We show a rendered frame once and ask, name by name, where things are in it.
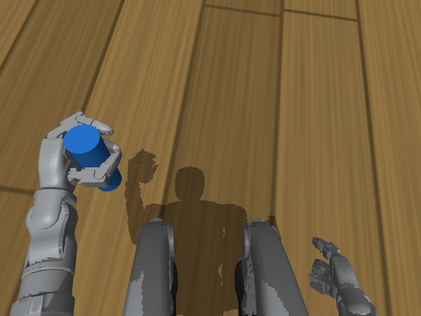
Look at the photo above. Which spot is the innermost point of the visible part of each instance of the right robot hand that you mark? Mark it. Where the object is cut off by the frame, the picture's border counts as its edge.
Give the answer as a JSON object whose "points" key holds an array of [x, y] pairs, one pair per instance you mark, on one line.
{"points": [[329, 278]]}

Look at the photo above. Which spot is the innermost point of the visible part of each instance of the left robot hand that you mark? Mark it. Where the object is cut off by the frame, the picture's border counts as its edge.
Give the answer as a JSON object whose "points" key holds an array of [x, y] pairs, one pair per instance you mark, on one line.
{"points": [[58, 169]]}

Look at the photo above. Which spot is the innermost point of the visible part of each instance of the left robot arm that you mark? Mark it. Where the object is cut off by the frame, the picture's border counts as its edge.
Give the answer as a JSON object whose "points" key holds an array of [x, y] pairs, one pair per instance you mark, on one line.
{"points": [[49, 269]]}

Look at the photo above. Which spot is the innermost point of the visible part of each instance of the can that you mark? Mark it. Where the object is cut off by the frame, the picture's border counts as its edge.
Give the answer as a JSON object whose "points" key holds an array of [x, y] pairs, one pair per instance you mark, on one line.
{"points": [[87, 147]]}

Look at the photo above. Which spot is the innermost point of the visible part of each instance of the right robot foot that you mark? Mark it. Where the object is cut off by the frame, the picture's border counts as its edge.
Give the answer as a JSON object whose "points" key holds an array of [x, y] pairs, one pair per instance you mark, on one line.
{"points": [[239, 288]]}

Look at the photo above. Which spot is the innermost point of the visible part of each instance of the right robot arm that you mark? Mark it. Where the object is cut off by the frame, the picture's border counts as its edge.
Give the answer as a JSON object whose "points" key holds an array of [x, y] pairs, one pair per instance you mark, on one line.
{"points": [[354, 302]]}

